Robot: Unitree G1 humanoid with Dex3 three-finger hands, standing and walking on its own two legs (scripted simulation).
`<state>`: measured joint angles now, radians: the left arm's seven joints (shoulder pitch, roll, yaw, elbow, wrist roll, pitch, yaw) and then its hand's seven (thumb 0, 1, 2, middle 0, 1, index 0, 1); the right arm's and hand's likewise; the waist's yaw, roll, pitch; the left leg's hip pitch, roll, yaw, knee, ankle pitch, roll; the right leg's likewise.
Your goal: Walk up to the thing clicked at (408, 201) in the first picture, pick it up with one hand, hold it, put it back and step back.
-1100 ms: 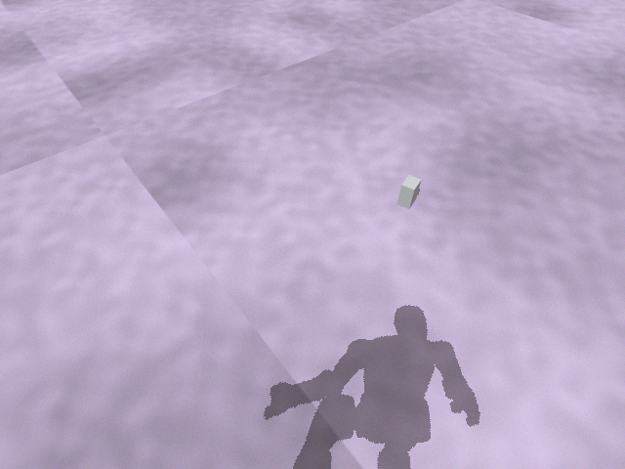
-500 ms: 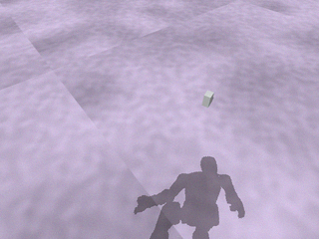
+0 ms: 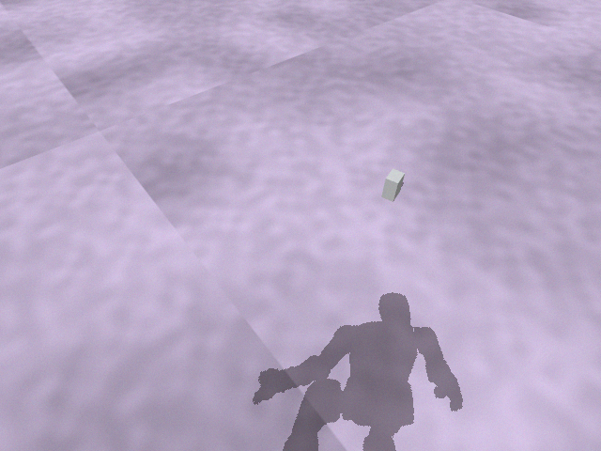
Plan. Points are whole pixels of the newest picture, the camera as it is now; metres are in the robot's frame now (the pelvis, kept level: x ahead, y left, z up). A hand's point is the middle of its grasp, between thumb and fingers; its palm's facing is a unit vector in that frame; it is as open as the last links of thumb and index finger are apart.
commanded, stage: stand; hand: left
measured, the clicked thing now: (392, 185) +1.33 -0.37 -0.72
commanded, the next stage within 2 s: walk up in 0.02 s
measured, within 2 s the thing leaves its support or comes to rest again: neither
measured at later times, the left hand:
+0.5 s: hand (219, 398) +0.22 +0.16 -0.14, palm faces -0.18 -0.91 -0.39, open 7.4 cm
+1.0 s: hand (284, 245) +0.52 +0.07 -0.15, palm faces -0.42 -0.84 -0.35, open 7.4 cm
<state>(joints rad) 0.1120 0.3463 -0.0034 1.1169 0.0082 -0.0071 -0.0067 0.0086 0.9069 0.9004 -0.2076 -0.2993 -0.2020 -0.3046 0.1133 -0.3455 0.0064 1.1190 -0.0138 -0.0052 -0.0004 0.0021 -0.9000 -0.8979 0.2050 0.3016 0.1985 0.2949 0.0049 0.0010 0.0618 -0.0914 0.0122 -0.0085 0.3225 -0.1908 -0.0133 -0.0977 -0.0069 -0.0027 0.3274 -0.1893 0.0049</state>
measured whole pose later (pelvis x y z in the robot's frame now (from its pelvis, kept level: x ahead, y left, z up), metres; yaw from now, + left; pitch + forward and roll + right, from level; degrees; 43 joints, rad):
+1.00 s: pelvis +0.33 -0.15 -0.01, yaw -21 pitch -2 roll +1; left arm 0.23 0.46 0.05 0.86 0.01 -0.04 -0.08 0.01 0.91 0.90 -0.21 -0.30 -0.20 -0.30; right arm 0.36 -0.40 -0.05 0.86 -0.02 -0.10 0.05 0.00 -0.90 -0.90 0.21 0.30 0.20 0.30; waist -0.05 -0.06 0.08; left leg -0.13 0.07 0.16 0.46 -0.29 0.00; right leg -0.50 -0.06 0.02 0.84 -0.31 -0.01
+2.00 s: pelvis +0.69 -0.32 -0.03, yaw -24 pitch -3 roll +1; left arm 0.28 0.43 0.06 0.89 0.02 -0.08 -0.06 0.01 0.91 0.90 -0.21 -0.30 -0.20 -0.30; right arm 0.37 -0.43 -0.05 0.85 -0.01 -0.04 0.06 0.00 -0.90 -0.90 0.21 0.30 0.20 0.30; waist -0.02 0.02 0.06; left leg -0.16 0.07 0.08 0.64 -0.42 0.01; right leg -0.37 -0.06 -0.05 0.60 -0.17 -0.01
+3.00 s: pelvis +0.89 -0.36 -0.02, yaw -23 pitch -3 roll +1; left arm 0.09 0.36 -0.01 1.03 0.00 -0.02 -0.01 0.01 0.91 0.90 -0.21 -0.30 -0.20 -0.30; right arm 0.11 -0.35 0.01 1.04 0.00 0.00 0.01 0.00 -0.90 -0.90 0.21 0.30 0.20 0.29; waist 0.00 0.01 0.10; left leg -0.25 0.04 0.07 0.59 -0.28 -0.01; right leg -0.31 -0.04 -0.01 0.60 -0.24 0.01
